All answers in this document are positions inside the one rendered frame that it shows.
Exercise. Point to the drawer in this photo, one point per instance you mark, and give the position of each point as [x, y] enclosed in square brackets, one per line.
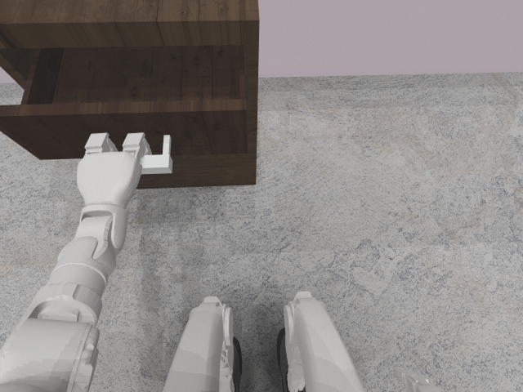
[195, 94]

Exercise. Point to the right robot foot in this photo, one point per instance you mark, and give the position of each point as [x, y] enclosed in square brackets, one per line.
[282, 360]

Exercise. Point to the left robot forearm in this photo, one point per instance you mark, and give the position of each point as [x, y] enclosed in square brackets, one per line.
[76, 285]

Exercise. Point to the cabinet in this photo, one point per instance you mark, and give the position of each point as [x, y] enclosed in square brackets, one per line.
[29, 24]

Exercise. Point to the robot right thigh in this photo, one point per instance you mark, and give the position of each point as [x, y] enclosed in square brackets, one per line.
[327, 365]

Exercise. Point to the left robot hand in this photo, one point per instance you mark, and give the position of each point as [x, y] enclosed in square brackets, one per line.
[106, 175]

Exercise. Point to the right robot hand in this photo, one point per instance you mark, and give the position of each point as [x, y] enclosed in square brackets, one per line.
[415, 381]

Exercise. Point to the handle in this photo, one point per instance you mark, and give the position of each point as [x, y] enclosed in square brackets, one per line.
[158, 164]

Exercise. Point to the left robot upper arm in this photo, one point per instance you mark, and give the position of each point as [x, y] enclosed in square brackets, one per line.
[51, 356]

